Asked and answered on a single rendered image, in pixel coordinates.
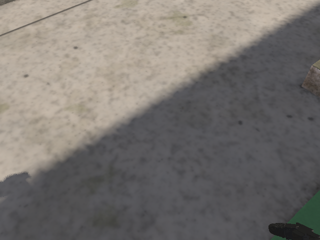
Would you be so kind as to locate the right robot hand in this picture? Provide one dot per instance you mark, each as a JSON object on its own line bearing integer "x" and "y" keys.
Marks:
{"x": 293, "y": 231}

